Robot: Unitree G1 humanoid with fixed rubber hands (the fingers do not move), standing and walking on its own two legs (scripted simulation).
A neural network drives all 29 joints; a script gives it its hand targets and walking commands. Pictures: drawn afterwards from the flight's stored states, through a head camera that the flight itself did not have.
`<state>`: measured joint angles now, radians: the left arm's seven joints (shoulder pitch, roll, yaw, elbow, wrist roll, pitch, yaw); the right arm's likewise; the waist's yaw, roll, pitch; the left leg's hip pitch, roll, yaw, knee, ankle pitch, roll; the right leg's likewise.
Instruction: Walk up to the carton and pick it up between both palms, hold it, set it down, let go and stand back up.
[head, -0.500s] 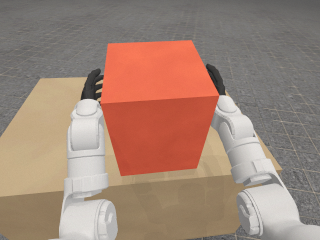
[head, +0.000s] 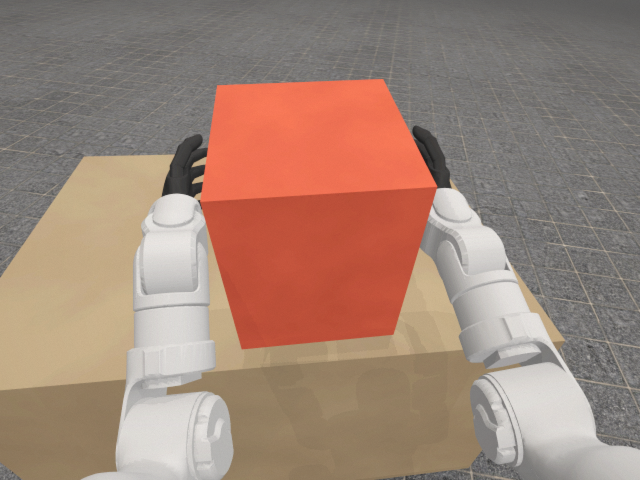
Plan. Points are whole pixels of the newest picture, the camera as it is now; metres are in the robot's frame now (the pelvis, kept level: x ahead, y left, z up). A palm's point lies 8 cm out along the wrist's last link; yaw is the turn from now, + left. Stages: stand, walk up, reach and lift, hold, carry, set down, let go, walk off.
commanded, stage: hold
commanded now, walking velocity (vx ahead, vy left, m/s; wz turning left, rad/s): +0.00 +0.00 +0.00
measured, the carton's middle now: (310, 217) +0.37 +0.00 +0.18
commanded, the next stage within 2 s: none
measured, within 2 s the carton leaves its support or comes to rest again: neither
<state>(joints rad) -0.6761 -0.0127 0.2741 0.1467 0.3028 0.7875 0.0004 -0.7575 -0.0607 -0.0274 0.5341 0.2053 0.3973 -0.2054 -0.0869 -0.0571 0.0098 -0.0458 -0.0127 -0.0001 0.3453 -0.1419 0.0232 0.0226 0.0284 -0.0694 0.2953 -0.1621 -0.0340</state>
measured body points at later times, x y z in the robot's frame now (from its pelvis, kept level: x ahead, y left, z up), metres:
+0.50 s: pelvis +0.00 +0.00 +0.00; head -0.06 +0.03 +0.45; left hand +0.38 +0.15 +0.22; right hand +0.38 -0.14 +0.22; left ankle +0.04 +0.10 -0.75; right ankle +0.01 -0.10 -0.75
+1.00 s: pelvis +0.00 +0.00 +0.00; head -0.05 +0.03 +0.45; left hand +0.38 +0.15 +0.22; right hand +0.38 -0.14 +0.22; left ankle +0.04 +0.10 -0.75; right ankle +0.01 -0.10 -0.75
